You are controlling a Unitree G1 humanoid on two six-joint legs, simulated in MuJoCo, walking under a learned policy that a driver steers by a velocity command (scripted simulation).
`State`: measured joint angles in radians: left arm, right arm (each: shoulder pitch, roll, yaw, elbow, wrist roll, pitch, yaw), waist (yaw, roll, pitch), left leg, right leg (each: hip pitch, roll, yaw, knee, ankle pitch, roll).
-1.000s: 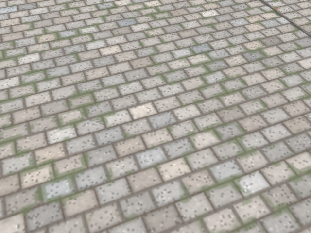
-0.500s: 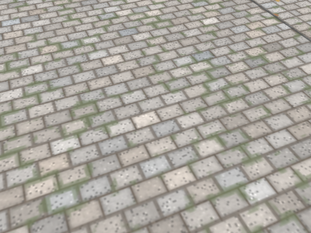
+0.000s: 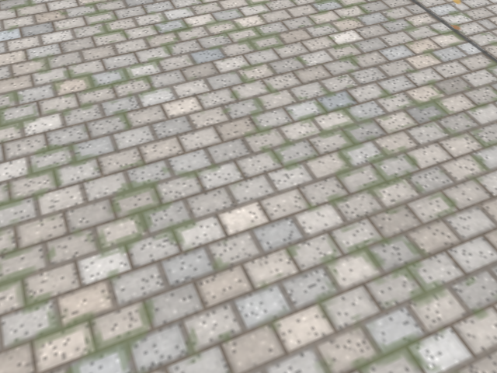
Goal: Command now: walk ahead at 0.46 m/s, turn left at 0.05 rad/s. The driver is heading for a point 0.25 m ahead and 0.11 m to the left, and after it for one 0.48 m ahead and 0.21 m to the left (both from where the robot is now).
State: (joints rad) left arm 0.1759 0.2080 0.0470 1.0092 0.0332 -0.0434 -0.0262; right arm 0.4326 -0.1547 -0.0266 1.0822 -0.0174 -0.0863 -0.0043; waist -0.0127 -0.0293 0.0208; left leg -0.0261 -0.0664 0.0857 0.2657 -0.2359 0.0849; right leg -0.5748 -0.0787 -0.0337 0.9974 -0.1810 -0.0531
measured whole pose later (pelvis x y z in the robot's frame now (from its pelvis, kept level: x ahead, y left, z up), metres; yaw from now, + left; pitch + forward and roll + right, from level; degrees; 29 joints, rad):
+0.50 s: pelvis +0.26 -0.03 +0.00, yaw +13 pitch +0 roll -1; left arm 0.29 0.20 0.06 0.98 0.02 -0.10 0.02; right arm 0.19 -0.25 -0.08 0.91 -0.03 -0.01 0.01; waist 0.00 0.04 0.08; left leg -0.59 0.06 0.02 1.07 -0.24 0.06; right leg -0.16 0.00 -0.20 0.35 -0.19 -0.06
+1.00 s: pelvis +0.36 +0.03 -0.01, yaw +26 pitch +1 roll -1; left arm 0.18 0.22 0.06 0.87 0.03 0.05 0.03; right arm 0.19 -0.21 -0.05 0.85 -0.02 0.00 -0.01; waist -0.01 -0.03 0.06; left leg -0.32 -0.09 0.03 0.40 -0.09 0.11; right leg -0.48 -0.05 0.01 0.98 -0.39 0.01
